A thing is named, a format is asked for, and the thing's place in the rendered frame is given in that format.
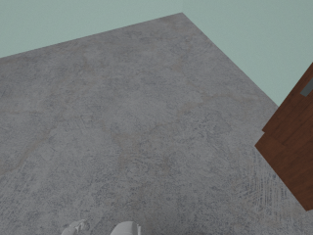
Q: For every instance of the robot left hand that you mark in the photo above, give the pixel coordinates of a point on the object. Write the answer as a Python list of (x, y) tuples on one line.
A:
[(75, 227)]

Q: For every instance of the cupboard door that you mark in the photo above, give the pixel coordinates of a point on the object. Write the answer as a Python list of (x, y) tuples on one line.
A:
[(292, 123)]

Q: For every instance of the robot left thigh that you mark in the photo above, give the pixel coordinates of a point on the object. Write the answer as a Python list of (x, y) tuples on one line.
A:
[(127, 228)]

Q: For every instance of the handle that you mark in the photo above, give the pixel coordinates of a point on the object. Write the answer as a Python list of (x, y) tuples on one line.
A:
[(308, 88)]

